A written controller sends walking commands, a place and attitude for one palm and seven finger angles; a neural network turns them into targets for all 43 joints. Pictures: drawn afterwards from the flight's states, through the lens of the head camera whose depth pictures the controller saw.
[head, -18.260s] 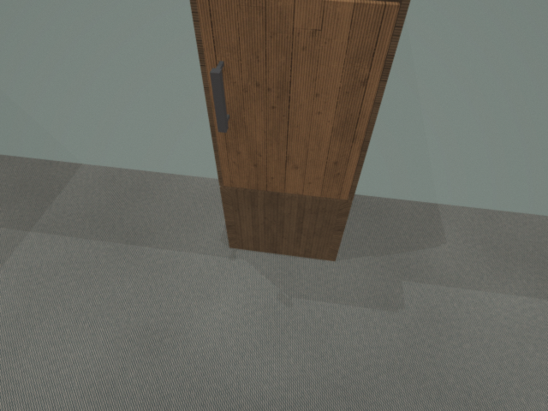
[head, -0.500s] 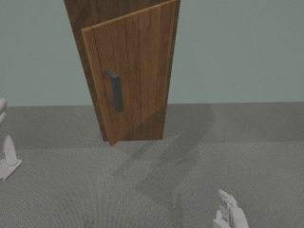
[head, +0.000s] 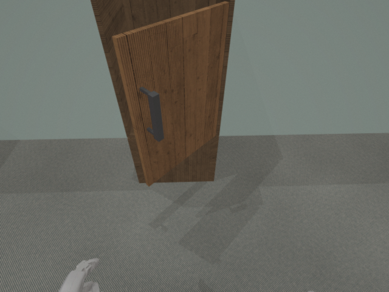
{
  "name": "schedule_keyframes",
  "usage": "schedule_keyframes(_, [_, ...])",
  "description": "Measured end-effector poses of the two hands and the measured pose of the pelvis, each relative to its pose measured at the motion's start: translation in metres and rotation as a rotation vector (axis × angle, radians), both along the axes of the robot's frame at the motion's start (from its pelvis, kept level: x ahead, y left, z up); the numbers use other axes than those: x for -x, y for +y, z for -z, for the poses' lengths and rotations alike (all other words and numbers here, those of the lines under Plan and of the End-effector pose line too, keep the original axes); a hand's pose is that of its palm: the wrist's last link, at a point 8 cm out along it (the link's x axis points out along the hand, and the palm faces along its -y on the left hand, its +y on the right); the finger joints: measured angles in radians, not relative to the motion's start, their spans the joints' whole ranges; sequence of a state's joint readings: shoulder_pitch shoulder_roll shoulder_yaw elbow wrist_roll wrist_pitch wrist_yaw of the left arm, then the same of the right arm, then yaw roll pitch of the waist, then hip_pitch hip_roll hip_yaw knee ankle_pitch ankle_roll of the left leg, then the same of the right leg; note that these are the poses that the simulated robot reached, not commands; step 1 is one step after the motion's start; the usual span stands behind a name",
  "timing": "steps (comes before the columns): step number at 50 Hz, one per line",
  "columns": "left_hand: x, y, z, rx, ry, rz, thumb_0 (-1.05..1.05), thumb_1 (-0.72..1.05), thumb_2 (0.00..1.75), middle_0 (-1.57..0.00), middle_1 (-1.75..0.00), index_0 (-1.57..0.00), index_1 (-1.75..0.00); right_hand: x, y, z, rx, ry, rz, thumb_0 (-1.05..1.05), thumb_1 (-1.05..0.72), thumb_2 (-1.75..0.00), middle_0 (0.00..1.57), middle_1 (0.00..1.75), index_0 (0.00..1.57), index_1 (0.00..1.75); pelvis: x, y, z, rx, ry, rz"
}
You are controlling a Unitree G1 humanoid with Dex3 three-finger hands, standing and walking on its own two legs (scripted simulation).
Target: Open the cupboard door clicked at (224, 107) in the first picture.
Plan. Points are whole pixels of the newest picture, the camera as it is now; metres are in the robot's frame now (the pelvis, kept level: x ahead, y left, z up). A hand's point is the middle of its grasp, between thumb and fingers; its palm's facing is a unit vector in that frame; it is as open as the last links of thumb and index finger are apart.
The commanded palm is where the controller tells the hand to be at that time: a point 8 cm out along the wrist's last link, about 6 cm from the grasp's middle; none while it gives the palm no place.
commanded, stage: let the arm hang, fingers relaxed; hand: left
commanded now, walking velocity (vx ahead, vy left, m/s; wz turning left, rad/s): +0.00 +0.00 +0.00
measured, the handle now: (151, 114) +0.60 +0.14 +0.03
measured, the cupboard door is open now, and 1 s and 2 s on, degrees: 44 44 44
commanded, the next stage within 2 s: look to check the result in 0.88 s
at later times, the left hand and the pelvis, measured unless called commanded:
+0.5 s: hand out of the picture -0.04 +0.21 -0.15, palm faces +0.02 -0.96 -0.29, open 7.4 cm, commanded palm none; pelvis +0.01 -0.01 +0.02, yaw +0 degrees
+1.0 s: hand out of the picture +0.11 +0.20 -0.14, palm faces -0.01 -0.96 -0.29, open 7.4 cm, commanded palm none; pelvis +0.04 -0.02 +0.02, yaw -1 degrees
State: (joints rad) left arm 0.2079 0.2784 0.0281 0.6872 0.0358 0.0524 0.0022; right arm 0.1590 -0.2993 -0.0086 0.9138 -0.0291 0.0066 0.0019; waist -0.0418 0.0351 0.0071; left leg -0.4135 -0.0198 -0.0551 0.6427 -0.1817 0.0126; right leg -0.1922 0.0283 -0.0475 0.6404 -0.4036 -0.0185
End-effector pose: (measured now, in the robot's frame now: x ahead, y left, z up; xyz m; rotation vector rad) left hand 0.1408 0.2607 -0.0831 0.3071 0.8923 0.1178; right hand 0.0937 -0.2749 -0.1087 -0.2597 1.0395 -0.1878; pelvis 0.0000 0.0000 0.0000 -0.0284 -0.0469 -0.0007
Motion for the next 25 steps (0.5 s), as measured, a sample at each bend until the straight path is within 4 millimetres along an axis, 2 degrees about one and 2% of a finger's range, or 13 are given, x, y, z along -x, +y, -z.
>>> schedule_keyframes(2, [0.032,-0.02,0.032,0.073,0.166,-0.011,0.01,0.91,0.9,-0.2,-0.29,-0.19,-0.3,0.024,-0.005,0.0,0.022,0.083,0.024,0.01,-0.9,-0.9,0.2,0.3,0.2,0.3,0.0,-0.001,-0.002,-0.003,-0.004,0.001])
schedule_keyframes(5, [0.086,-0.042,0.055,0.148,0.353,-0.056,0.01,0.92,0.9,-0.21,-0.29,-0.2,-0.3,0.06,-0.007,-0.002,0.038,0.223,0.047,0.01,-0.9,-0.9,0.2,0.3,0.2,0.3,0.0,-0.004,-0.008,-0.005,0.004,-0.002])
schedule_keyframes(10, [0.166,-0.042,0.057,0.157,0.568,-0.166,0.01,0.94,0.9,-0.21,-0.3,-0.2,-0.3,0.101,-0.003,-0.001,0.024,0.4,0.073,0.01,-0.9,-0.9,0.2,0.3,0.2,0.3,-0.002,-0.009,-0.014,-0.002,0.016,-0.011])
schedule_keyframes(14, [0.208,-0.032,0.046,0.116,0.68,-0.225,0.01,0.93,0.9,-0.21,-0.3,-0.2,-0.3,0.11,0.007,0.006,-0.01,0.445,0.086,0.01,-0.9,-0.9,0.2,0.3,0.2,0.3,-0.004,-0.011,-0.016,0.0,0.011,-0.012])
schedule_keyframes(16, [0.218,-0.026,0.04,0.09,0.707,-0.244,0.01,0.92,0.9,-0.21,-0.29,-0.2,-0.3,0.108,0.012,0.01,-0.031,0.443,0.085,0.01,-0.9,-0.9,0.2,0.3,0.2,0.3,-0.005,-0.011,-0.016,-0.001,0.008,-0.011])
schedule_keyframes(19, [0.219,-0.017,0.033,0.054,0.708,-0.257,0.01,0.92,0.9,-0.2,-0.29,-0.2,-0.3,0.097,0.019,0.016,-0.061,0.42,0.079,0.01,-0.9,-0.9,0.2,0.3,0.2,0.3,-0.007,-0.012,-0.017,-0.003,0.004,-0.009])
schedule_keyframes(22, [0.206,-0.01,0.03,0.028,0.674,-0.255,0.01,0.91,0.9,-0.2,-0.29,-0.2,-0.3,0.082,0.023,0.021,-0.083,0.383,0.07,0.01,-0.9,-0.9,0.2,0.3,0.2,0.3,-0.009,-0.012,-0.017,-0.006,0.001,-0.007])
schedule_keyframes(25, [0.182,-0.006,0.03,0.015,0.614,-0.241,0.01,0.91,0.9,-0.2,-0.29,-0.2,-0.3,0.063,0.025,0.023,-0.095,0.339,0.06,0.0,-0.9,-0.9,0.2,0.3,0.2,0.3,-0.013,-0.012,-0.017,-0.011,-0.001,-0.004])
